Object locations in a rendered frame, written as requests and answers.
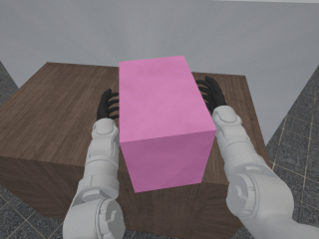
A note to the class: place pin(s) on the pedestal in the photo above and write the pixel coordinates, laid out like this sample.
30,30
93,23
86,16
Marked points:
46,130

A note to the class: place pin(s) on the robot left upper arm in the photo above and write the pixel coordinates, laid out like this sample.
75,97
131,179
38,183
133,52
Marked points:
98,219

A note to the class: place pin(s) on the robot left forearm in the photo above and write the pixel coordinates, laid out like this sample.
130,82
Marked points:
100,178

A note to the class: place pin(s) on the robot right upper arm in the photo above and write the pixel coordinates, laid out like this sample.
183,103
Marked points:
264,205

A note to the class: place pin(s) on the robot right forearm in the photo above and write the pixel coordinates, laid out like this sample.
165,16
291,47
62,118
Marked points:
236,148

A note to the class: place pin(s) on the carton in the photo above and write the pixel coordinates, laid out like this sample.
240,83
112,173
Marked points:
165,129

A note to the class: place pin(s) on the robot right hand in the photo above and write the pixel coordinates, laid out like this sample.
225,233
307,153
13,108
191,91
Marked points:
214,95

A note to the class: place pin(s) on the robot left hand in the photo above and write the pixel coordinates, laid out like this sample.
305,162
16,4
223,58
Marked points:
103,111

